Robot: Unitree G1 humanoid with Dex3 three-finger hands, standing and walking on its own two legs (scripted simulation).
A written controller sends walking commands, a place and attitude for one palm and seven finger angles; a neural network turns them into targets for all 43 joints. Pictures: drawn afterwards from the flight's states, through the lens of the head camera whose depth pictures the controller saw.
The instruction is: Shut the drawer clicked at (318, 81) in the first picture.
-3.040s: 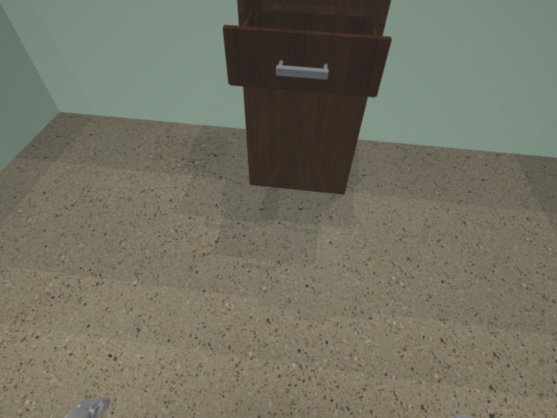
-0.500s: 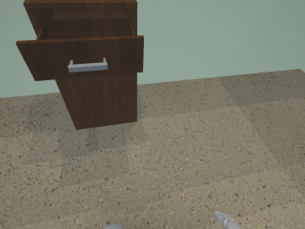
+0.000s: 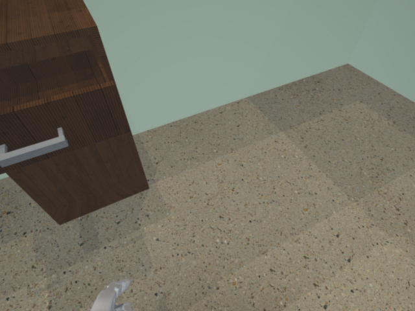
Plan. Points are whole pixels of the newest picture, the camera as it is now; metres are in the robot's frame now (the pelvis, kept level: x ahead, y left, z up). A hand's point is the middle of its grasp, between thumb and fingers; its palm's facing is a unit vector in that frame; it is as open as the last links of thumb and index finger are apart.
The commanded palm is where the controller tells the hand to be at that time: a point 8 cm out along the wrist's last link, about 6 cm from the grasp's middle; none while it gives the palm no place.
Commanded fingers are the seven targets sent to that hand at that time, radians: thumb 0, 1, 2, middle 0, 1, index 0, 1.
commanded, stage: turn to face it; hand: left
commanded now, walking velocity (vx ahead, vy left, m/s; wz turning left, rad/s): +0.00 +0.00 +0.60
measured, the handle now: (33, 145) +0.47 +0.41 +0.04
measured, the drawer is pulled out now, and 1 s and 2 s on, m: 0.29 0.29 0.29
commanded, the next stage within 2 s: take the last steps up to it in 0.62 s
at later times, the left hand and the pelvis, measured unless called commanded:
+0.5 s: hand out of the picture +0.04 +0.23 -0.15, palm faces +0.31 -0.91 -0.26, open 7.4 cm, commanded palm none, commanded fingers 0.00 0.90 0.90 -0.20 -0.30 -0.20 -0.30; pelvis +0.03 +0.00 +0.01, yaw +15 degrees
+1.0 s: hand out of the picture -0.09 +0.12 -0.15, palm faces +0.53 -0.83 -0.19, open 7.4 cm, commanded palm none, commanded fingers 0.00 0.90 0.90 -0.20 -0.30 -0.20 -0.30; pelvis +0.02 -0.03 +0.02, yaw +25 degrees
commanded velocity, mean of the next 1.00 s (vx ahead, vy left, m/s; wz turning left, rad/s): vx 0.09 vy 0.00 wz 0.30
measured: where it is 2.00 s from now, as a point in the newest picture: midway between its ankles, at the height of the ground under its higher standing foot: (187, 301)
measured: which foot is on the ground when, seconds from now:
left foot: up 0.00-0.12, down 0.14-0.58, up 0.60-1.00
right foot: down 0.00-0.14, up 0.16-0.56, down 0.58-1.00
